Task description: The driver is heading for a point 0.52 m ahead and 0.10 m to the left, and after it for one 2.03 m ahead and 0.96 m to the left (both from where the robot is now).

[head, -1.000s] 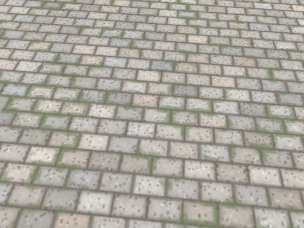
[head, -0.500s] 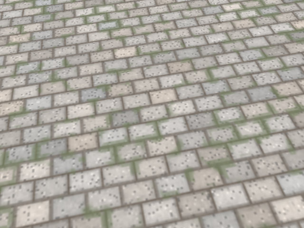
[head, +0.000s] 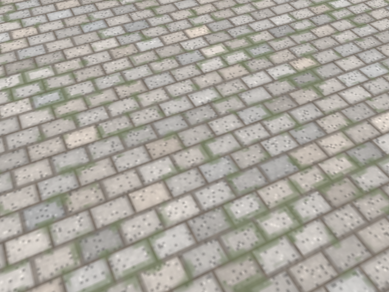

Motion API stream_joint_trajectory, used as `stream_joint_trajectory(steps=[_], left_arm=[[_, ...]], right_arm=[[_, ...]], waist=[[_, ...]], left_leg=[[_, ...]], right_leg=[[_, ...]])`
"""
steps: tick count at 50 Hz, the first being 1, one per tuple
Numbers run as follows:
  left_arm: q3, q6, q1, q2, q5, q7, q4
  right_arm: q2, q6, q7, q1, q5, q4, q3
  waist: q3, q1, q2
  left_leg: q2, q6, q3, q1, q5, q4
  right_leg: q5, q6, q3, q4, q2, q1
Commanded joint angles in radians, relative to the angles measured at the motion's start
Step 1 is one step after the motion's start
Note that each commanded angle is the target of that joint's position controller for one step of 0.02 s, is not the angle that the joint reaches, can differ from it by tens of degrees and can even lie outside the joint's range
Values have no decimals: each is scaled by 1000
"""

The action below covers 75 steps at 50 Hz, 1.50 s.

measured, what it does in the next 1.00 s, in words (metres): walks ahead, turning left: right foot, then left foot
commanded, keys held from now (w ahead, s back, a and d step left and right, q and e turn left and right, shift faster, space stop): w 0.32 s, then w+q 0.32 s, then q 0.36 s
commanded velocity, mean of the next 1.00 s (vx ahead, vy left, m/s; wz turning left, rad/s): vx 0.41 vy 0.00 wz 0.22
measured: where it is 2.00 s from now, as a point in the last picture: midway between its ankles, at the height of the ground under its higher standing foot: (197, 266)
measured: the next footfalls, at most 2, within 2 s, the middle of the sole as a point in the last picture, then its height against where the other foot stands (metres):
right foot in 0.30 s outside the picture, level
left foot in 0.82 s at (170, 262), level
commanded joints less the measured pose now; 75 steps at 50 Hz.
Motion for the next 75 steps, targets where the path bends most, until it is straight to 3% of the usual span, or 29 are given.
stream_joint_trajectory(steps=[1,10,12,14,15,16,17,18,20,22,27,35,38,40,41,42,43,44,46,47,52,56,63,64,65,66,67,69,75], left_arm=[[10,-18,-26,48,9,-4,-83],[-7,-42,-280,36,-5,-37,-138],[0,-46,-284,54,-6,-43,-146],[26,-46,-147,99,4,-39,-107],[51,-44,3,150,11,-29,-68],[73,-36,152,249,32,-18,-53],[71,-30,189,250,19,-21,-38],[48,-32,161,173,11,-21,-36],[26,-37,33,114,14,-23,-41],[18,-52,-42,77,26,-28,-37],[32,-79,-41,93,37,-15,17],[45,-44,19,149,16,13,80],[57,-12,3,186,-1,33,75],[57,4,-31,186,-8,44,60],[43,-4,3,152,11,42,47],[3,-22,160,22,62,18,20],[10,-39,125,115,36,0,34],[22,-39,6,151,-1,-3,3],[20,-19,-60,134,17,21,-9],[25,-2,-48,144,21,26,-12],[13,22,-29,94,34,42,-2],[12,33,-104,91,23,38,-20],[28,-4,-96,104,12,13,-25],[40,-8,-68,135,19,13,-18],[55,0,-75,207,37,20,-34],[66,11,-79,241,70,17,-20],[54,9,-109,183,62,18,-47],[38,15,-163,118,37,26,-65],[48,46,-118,139,34,45,-50]], right_arm=[[-132,-18,-5,-14,10,-46,-26],[-199,15,-9,109,37,22,-36],[-213,27,-13,117,40,33,-39],[-214,36,-19,100,43,35,-36],[-182,34,-22,100,32,28,-23],[-99,19,-21,141,7,-13,8],[-62,0,-19,186,16,-11,23],[-160,-7,-13,107,44,-17,-5],[-162,-3,-13,14,41,-36,-10],[-136,23,-13,45,35,-25,-15],[-91,53,-18,-2,32,-40,-14],[-49,39,32,-230,15,-143,5],[-93,40,52,-174,11,-167,-17],[-167,41,43,39,11,-122,-58],[-244,47,18,123,10,-112,-83],[-339,53,1,69,-5,-141,-88],[-286,54,5,94,-6,-183,-76],[-239,56,8,37,0,-192,-65],[-170,69,-3,-65,27,-197,-46],[-166,73,-8,-88,15,-207,-45],[-204,87,-32,-103,4,-210,-60],[-206,118,-54,-121,16,-223,-61],[-185,140,-52,-122,27,-234,-57],[-161,142,-54,-109,30,-236,-50],[-101,142,-51,-51,18,-236,-35],[-147,130,-47,-73,24,-274,-49],[-226,124,-46,-48,11,-248,-74],[-214,144,-50,-24,24,-198,-82],[-115,158,-37,-134,34,-253,-47]], waist=[[-5,17,137],[29,-66,124],[30,-48,135],[-48,41,125],[-149,111,103],[-313,137,-74],[-394,125,-241],[-270,144,-134],[-99,93,-50],[-44,30,-82],[11,14,-24],[78,89,6],[1,42,-51],[-112,-73,-34],[-191,-106,82],[-321,34,330],[-530,-53,189],[-415,-67,118],[-185,-6,29],[-147,26,58],[-173,55,105],[-165,32,143],[-135,43,210],[-138,47,177],[-156,3,-32],[-95,-8,-295],[-96,3,-189],[-82,-10,-76],[-77,59,-146]], left_leg=[[272,197,-284,108,111,-255],[271,143,-137,177,194,-238],[297,126,-145,226,245,-199],[260,89,-90,222,486,-31],[211,55,-43,132,490,165],[109,-12,23,-193,179,542],[14,-29,-74,-422,-398,757],[69,-20,-131,-526,-368,848],[142,-16,-98,-507,-193,785],[179,-30,-113,-404,-97,728],[166,-66,-148,-448,87,608],[117,-23,-5,-404,264,215],[48,18,56,-302,126,188],[-21,69,70,-33,174,90],[78,122,-82,220,517,70],[361,335,-508,586,951,168],[421,408,-682,621,804,73],[367,357,-554,523,684,28],[280,276,-423,230,474,-43],[255,265,-397,106,451,-74],[198,243,-330,-28,509,-73],[155,188,-374,-54,140,-84],[130,135,-500,9,149,22],[89,93,-476,-40,71,80],[-14,31,-333,-152,-243,290],[-121,-22,-165,-349,-457,476],[-50,-59,-186,-369,-425,662],[-26,-100,-159,-370,-317,778],[37,-147,-52,-353,-217,602]], right_leg=[[69,11,15,-115,-83,-156],[346,12,-54,-565,-36,-34],[287,-14,-61,-611,-24,-1],[278,-56,-100,-677,18,221],[292,-93,-60,-661,-21,452],[269,-212,288,-639,-277,821],[108,-297,623,-777,-395,922],[12,-256,548,-807,-363,835],[115,-205,313,-864,-287,584],[208,-188,186,-939,-239,425],[406,-187,-10,-1008,-229,379],[672,-123,-211,-930,-227,502],[995,-85,-232,-755,-238,583],[1025,-35,-254,-452,-188,531],[685,26,-260,-170,-120,336],[-341,99,-183,223,63,-75],[-359,90,40,342,74,-108],[-265,70,58,313,26,-155],[-132,74,28,165,-33,-167],[-102,74,33,118,-44,-95],[-16,114,15,-111,-9,0],[90,121,34,-255,12,23],[144,68,28,-670,43,198],[232,39,63,-761,-27,299],[372,-48,247,-795,-254,405],[532,-210,466,-833,-384,383],[558,-243,436,-814,-395,384],[534,-165,237,-770,-277,384],[539,-182,63,-787,-244,460]])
